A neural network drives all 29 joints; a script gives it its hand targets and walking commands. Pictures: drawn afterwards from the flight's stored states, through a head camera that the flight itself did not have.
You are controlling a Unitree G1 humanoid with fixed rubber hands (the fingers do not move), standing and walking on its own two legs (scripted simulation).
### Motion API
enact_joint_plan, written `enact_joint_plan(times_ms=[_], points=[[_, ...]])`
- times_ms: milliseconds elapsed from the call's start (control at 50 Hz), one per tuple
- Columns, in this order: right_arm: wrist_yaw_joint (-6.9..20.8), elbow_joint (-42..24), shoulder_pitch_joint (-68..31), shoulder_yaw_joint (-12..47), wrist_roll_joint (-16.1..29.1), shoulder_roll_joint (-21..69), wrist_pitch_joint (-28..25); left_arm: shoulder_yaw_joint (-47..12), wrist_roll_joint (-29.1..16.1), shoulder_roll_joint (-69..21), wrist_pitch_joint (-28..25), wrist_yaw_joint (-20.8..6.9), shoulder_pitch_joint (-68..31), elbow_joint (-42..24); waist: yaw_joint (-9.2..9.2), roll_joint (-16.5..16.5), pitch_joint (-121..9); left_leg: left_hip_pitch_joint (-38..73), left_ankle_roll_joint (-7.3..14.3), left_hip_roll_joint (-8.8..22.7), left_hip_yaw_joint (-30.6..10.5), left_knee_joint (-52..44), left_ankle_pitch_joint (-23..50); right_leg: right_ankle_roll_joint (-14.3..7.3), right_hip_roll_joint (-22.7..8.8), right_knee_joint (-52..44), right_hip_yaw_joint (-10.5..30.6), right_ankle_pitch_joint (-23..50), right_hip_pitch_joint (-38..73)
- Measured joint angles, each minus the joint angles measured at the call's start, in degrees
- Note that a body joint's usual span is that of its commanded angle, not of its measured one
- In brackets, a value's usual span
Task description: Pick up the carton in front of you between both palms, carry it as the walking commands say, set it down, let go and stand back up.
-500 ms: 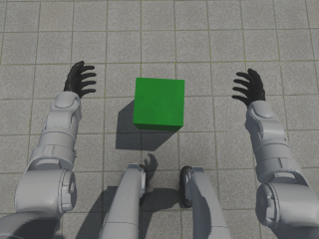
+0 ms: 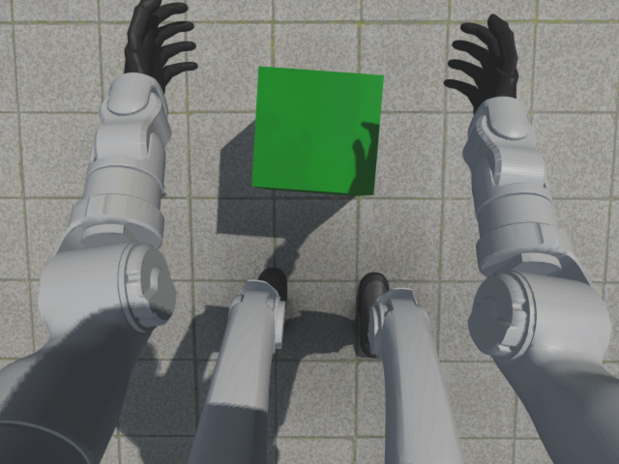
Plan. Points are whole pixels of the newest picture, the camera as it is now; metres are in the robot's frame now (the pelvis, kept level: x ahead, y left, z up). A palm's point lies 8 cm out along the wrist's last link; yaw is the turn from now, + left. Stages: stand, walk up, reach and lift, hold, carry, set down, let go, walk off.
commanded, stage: reach and lift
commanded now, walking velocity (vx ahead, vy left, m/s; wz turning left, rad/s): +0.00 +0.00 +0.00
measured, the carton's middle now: (316, 142) +0.49 +0.03 -0.48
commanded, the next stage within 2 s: none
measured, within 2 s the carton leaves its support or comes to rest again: leaves its support in 1.46 s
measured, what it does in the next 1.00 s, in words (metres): lowers itself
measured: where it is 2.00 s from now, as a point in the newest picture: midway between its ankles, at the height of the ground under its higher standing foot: (322, 327)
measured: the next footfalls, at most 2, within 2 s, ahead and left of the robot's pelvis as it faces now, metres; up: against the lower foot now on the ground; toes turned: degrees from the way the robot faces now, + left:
none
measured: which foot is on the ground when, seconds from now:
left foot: down 0.00-1.00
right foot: down 0.00-1.00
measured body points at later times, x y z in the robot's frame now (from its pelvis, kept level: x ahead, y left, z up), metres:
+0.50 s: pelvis -0.05 -0.01 -0.20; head +0.31 +0.02 +0.05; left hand +0.50 +0.22 -0.37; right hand +0.50 -0.16 -0.37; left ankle +0.06 +0.12 -0.57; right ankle +0.06 -0.14 -0.57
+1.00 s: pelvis -0.04 -0.01 -0.24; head +0.33 +0.01 +0.01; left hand +0.51 +0.20 -0.42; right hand +0.51 -0.15 -0.42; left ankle +0.06 +0.12 -0.57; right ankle +0.06 -0.14 -0.57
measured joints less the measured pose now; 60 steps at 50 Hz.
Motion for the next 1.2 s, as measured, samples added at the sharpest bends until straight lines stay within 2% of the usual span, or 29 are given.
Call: enact_joint_plan(times_ms=[100,260,360,440,560,660,800,940,1080,1200], points=[[-0.42,-0.18,2.00,1.69,1.55,-0.12,-2.01,-1.88,-2.47,-0.27,-1.80,0.96,1.71,-0.66,-0.06,0.07,-1.25,-10.08,-0.75,-0.68,-0.95,10.41,-3.58,0.59,1.23,10.35,0.82,-3.94,-9.87],[-3.51,-5.69,0.48,11.53,11.44,-3.87,-0.89,-10.18,-11.39,4.27,-1.21,3.72,1.30,-5.81,0.20,-0.12,5.28,-21.39,-1.73,-1.25,-1.62,28.59,-8.77,1.33,3.10,28.66,1.24,-8.86,-21.35],[-4.48,-3.10,-4.66,12.94,13.55,-5.56,1.19,-12.90,-15.04,7.52,0.74,3.53,-3.21,-3.11,-0.08,-0.94,9.93,-25.34,-2.34,-1.44,-1.53,36.89,-8.91,1.96,3.59,37.25,1.24,-9.14,-25.46],[-4.44,0.76,-9.94,12.77,14.31,-6.40,1.87,-14.31,-15.80,8.89,1.50,3.22,-8.68,0.92,-0.33,-1.53,14.41,-27.29,-2.62,-1.57,-1.57,41.15,-8.03,1.83,3.83,41.59,1.08,-8.43,-27.44],[-3.73,7.64,-17.12,12.52,14.54,-7.39,1.04,-15.11,-14.80,9.35,0.90,3.53,-16.25,7.09,-0.27,-1.30,21.32,-29.20,-2.26,-1.46,-1.41,45.43,-6.92,2.38,3.85,45.59,0.95,-7.41,-29.03],[-3.47,10.64,-19.05,13.28,15.09,-7.69,-0.58,-16.52,-15.67,9.28,-0.46,4.46,-18.31,10.24,-0.47,-0.16,26.45,-28.24,-1.13,-0.64,-0.49,48.71,-8.14,2.76,3.34,48.67,1.16,-8.69,-27.76],[-3.83,9.62,-18.76,15.08,16.40,-8.82,-2.39,-18.66,-17.64,9.67,-2.08,5.70,-20.15,10.02,-0.53,-0.42,27.67,-28.22,-0.46,0.00,-0.08,51.50,-10.41,2.85,2.93,51.28,1.05,-10.90,-27.62],[-3.68,10.57,-18.46,15.75,17.11,-8.47,-2.92,-20.21,-18.45,7.80,-2.10,6.17,-19.14,10.48,-0.34,-0.35,25.39,-28.79,-0.88,-0.30,-0.12,52.34,-11.27,2.41,2.48,52.55,0.95,-12.05,-28.32],[-3.89,11.03,-17.22,15.14,16.21,-6.14,-2.98,-18.99,-17.43,7.13,-2.38,6.01,-16.95,10.34,-0.53,-1.00,24.27,-29.28,-1.63,-0.09,-0.69,52.07,-10.58,1.67,2.72,52.41,0.37,-11.02,-29.25],[-4.22,10.06,-19.73,18.01,17.64,-5.30,-2.44,-21.06,-18.44,6.25,-1.91,6.48,-19.38,9.94,-0.19,-0.51,26.94,-28.31,-1.63,-0.06,-0.80,51.32,-9.16,1.56,2.74,51.65,0.21,-9.64,-28.25]])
